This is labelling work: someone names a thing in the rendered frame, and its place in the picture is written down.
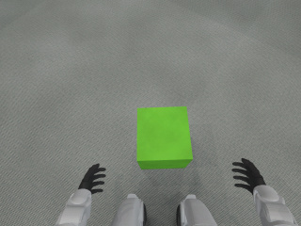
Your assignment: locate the right robot shin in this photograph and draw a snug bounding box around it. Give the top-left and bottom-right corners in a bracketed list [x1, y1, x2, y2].
[181, 194, 197, 226]

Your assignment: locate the right robot forearm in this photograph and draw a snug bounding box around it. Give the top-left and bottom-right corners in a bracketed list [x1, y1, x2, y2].
[253, 185, 298, 226]

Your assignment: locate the robot left hand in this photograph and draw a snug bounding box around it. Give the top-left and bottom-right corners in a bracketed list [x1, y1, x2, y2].
[78, 163, 106, 194]

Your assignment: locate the left robot forearm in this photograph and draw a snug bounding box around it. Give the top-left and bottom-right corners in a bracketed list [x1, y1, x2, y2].
[55, 188, 92, 226]

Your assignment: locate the robot left thigh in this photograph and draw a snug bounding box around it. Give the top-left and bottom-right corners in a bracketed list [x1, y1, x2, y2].
[110, 198, 144, 226]

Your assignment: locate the robot right hand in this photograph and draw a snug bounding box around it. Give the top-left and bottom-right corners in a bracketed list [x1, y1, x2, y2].
[232, 158, 266, 195]

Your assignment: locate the carton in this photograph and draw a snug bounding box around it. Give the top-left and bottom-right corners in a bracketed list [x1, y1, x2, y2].
[136, 106, 193, 170]

